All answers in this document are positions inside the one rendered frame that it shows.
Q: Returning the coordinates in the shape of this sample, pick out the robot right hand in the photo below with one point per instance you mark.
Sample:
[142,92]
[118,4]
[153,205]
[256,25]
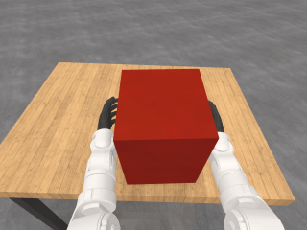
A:
[217,118]

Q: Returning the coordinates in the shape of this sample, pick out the robot left upper arm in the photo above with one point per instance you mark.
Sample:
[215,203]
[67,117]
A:
[100,221]

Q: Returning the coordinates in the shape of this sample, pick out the table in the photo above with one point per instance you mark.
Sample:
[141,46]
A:
[45,154]

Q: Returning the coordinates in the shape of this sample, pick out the robot right upper arm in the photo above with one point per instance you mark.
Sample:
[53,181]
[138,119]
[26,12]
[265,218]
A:
[244,218]

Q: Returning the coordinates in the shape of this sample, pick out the left robot forearm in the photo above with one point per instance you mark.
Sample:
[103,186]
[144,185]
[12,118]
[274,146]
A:
[98,193]

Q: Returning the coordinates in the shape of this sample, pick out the robot left hand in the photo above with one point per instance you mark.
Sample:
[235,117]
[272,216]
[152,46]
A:
[105,119]

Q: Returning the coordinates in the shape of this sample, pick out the right robot forearm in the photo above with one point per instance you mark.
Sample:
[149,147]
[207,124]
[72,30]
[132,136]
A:
[231,180]

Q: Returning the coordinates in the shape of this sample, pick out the carton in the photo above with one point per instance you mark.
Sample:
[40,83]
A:
[164,128]

